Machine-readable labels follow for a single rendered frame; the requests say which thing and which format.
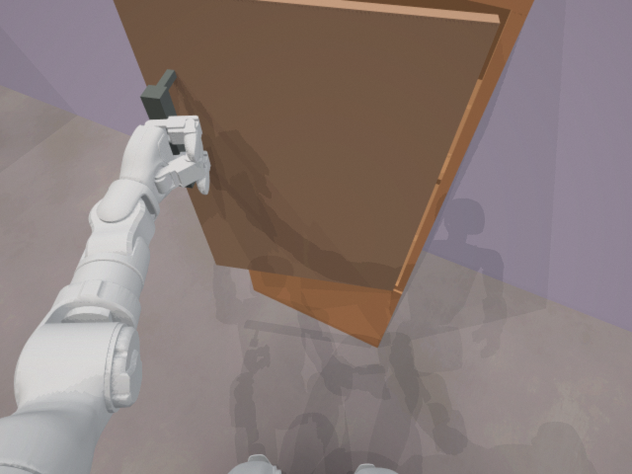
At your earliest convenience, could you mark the handle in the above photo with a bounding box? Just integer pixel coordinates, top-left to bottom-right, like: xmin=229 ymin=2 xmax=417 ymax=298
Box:
xmin=140 ymin=69 xmax=195 ymax=188

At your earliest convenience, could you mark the left robot hand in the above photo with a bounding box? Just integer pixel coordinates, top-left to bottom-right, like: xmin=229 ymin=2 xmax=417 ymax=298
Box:
xmin=119 ymin=116 xmax=211 ymax=204

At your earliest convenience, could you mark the left robot shin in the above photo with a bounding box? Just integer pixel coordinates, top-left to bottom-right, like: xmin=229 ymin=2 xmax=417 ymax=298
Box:
xmin=248 ymin=454 xmax=270 ymax=463

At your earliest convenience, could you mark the robot left upper arm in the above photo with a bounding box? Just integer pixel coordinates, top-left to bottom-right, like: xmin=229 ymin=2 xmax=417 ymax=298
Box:
xmin=0 ymin=322 xmax=142 ymax=474

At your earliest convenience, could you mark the cupboard door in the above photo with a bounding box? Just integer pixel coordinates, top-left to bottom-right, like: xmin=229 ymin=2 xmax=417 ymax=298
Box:
xmin=114 ymin=0 xmax=500 ymax=291

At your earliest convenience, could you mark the robot left forearm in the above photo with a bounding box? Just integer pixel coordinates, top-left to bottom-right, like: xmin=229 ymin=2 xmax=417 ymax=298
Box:
xmin=14 ymin=179 xmax=160 ymax=407

